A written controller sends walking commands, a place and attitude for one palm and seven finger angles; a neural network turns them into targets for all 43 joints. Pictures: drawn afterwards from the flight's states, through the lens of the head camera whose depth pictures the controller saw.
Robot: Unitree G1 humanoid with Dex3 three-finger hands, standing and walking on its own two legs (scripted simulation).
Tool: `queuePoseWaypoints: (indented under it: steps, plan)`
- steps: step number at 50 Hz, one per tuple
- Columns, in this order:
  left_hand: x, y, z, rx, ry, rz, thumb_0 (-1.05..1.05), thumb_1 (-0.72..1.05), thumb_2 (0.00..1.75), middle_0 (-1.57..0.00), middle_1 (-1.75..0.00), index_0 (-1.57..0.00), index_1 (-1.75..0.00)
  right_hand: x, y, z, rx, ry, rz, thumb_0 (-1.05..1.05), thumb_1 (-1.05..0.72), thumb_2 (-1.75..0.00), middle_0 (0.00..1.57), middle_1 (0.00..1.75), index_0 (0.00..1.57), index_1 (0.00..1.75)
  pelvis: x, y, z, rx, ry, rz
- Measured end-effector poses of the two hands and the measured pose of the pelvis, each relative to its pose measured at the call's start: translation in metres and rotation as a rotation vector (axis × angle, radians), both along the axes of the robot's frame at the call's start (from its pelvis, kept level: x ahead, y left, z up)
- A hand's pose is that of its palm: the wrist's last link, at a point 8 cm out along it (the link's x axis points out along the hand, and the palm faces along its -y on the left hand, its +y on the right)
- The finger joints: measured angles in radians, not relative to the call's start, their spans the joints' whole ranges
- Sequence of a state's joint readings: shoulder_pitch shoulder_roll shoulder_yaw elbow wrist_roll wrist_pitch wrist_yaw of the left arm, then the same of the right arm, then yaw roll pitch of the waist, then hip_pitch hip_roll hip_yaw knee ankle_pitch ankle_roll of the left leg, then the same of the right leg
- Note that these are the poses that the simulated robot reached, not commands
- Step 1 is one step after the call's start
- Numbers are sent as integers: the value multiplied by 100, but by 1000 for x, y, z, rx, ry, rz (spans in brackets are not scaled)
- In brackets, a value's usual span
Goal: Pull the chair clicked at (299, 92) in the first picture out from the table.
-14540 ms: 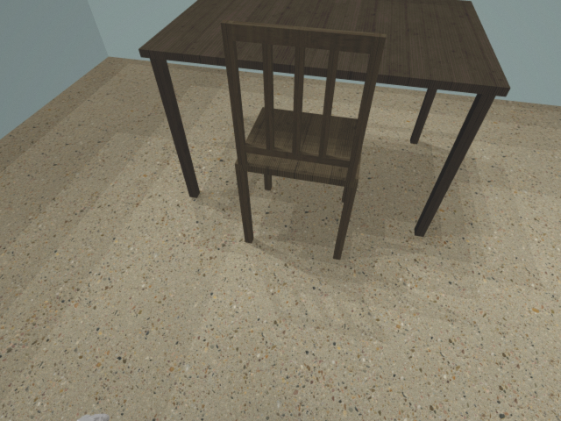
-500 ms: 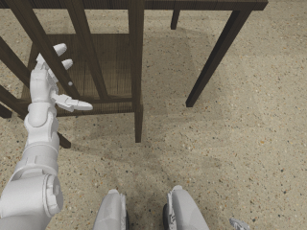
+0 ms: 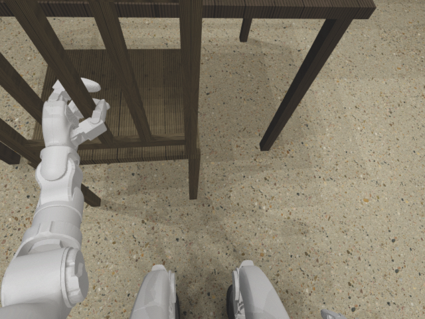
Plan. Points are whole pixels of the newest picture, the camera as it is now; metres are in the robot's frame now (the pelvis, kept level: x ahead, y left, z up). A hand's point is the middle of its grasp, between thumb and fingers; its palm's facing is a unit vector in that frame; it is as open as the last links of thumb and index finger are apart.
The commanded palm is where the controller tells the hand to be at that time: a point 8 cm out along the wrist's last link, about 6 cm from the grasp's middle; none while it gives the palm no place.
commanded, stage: hook a spindle and tug to test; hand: left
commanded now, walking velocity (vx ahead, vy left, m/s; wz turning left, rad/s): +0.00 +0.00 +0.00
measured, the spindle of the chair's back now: (78, 92) +0.50 +0.22 +0.06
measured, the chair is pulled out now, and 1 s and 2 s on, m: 0.00 0.04 0.21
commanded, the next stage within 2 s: step backward, pulling the chair out in 0.62 s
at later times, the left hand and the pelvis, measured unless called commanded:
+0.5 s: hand (99, 127) +0.45 +0.19 +0.03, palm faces +0.08 -1.00 -0.03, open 5.6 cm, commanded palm +0.41 +0.22 +0.02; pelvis +0.02 +0.00 +0.01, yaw -1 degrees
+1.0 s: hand (106, 133) +0.43 +0.17 +0.04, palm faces +0.16 -0.98 -0.10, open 5.4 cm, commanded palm +0.40 +0.21 +0.03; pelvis +0.03 +0.01 +0.09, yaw +2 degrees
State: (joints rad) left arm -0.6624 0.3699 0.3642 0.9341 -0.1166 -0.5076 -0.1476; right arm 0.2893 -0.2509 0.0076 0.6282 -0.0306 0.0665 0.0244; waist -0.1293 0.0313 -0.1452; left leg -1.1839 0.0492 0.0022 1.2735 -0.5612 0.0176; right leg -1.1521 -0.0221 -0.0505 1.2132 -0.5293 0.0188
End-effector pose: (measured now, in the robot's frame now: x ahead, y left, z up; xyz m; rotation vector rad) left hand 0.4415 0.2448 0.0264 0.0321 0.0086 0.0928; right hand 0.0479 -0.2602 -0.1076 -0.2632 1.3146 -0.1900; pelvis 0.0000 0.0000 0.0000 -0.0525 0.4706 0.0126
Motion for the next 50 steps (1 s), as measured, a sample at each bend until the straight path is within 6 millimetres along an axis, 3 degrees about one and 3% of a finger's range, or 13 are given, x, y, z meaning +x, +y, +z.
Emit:
queuePoseWaypoints:
  steps: [2,15,38,44,50]
  plan:
    - [0,0,0,0,-1,-2,1,70,82,-45,-138,-41,-144,2,0,0,0,-2,2,0,-90,-90,20,30,20,30,1,0,0,0,1,0]
    - [-3,-1,0,-8,7,-6,2,72,78,-41,-140,-38,-145,21,4,5,18,-43,-4,0,-90,-90,20,30,20,30,9,1,5,3,1,-8]
    - [-33,-10,3,12,24,-6,2,71,79,-41,-138,-37,-145,57,8,10,37,-127,19,0,-90,-90,20,30,20,30,18,0,12,12,-33,-3]
    - [-35,-16,23,55,287,87,5,70,80,-35,-121,-39,-145,59,20,49,27,-112,-48,1,-90,-90,20,30,20,30,24,3,58,26,-142,10]
    - [-40,-27,30,17,390,94,6,72,78,-29,-106,-45,-145,52,17,87,-25,-89,-47,0,-90,-90,20,30,20,30,28,5,88,20,-195,21]
